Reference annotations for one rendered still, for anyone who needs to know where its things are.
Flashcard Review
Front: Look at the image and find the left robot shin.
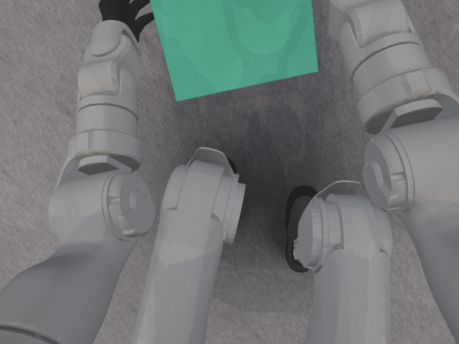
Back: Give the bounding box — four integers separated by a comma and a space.
160, 147, 234, 220

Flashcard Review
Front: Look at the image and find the carton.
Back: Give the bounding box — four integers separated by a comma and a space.
150, 0, 318, 101

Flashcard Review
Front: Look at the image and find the left robot upper arm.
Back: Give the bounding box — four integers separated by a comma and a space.
0, 169, 156, 344

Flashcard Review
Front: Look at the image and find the right robot upper arm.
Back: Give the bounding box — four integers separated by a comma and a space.
362, 115, 459, 344

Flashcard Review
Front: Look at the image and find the left robot foot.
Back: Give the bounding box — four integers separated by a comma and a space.
227, 158, 237, 174

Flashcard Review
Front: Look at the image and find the robot left forearm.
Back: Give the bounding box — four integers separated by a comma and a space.
48, 20, 145, 217

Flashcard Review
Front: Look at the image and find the robot left hand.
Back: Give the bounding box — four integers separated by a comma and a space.
99, 0, 154, 42

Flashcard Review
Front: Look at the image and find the robot right forearm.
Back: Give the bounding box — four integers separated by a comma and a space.
328, 0, 459, 135

